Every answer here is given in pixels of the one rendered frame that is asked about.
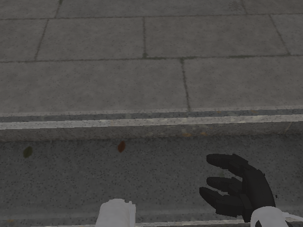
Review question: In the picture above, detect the robot right forearm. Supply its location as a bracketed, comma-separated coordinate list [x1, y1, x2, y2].
[250, 206, 294, 227]

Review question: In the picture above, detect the left robot thigh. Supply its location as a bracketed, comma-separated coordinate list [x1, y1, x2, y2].
[95, 199, 136, 227]

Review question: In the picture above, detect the robot right hand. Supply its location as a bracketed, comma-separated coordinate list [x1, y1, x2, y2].
[199, 153, 277, 223]

